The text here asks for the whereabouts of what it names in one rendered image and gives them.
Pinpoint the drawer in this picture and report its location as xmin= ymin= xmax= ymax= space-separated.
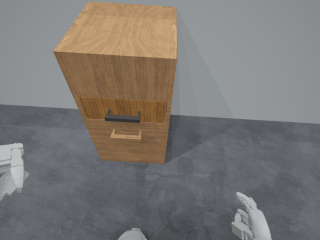
xmin=79 ymin=96 xmax=166 ymax=123

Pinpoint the left robot thigh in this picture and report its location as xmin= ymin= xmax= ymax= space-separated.
xmin=118 ymin=230 xmax=147 ymax=240

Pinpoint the cabinet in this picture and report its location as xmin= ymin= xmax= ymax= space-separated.
xmin=53 ymin=1 xmax=177 ymax=164

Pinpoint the handle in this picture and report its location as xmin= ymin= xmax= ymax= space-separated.
xmin=110 ymin=134 xmax=142 ymax=142
xmin=104 ymin=109 xmax=141 ymax=123

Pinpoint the robot left hand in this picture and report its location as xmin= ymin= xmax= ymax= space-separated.
xmin=0 ymin=143 xmax=29 ymax=201

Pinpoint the left robot shin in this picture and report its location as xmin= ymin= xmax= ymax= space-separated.
xmin=132 ymin=228 xmax=144 ymax=236

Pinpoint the robot right hand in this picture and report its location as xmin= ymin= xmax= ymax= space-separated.
xmin=231 ymin=192 xmax=272 ymax=240

